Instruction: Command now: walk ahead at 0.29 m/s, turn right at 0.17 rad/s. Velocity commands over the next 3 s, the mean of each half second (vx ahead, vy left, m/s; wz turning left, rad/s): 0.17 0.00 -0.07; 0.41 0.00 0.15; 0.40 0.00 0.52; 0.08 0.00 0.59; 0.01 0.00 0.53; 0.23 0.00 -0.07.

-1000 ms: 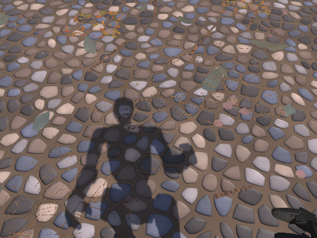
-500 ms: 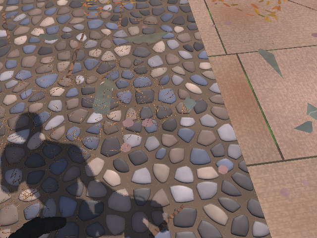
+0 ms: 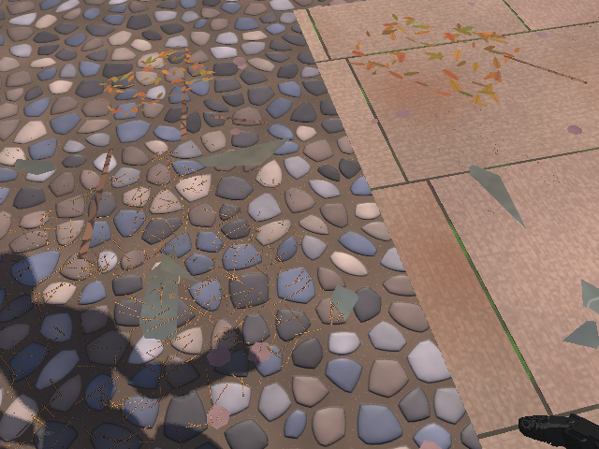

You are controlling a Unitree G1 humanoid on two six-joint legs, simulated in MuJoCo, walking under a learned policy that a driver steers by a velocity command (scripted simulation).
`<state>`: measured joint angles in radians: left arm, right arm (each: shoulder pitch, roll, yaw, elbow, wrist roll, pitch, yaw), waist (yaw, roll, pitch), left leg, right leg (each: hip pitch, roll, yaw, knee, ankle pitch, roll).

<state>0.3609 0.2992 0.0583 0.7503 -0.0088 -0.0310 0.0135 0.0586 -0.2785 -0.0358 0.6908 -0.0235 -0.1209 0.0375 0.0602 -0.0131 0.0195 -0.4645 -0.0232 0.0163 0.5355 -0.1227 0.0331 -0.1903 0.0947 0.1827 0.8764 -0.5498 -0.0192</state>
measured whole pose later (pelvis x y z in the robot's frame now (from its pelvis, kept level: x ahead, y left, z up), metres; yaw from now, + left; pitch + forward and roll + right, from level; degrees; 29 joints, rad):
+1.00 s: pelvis +0.33 -0.07 +0.00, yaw +6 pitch +1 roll +0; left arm 0.17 0.26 0.04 0.65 0.00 -0.08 -0.02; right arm 0.37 -0.31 -0.06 0.86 0.04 -0.05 -0.01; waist -0.04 0.03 0.03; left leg -0.34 0.03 -0.08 1.17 -0.42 0.01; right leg -0.39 -0.02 -0.06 0.59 -0.21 -0.02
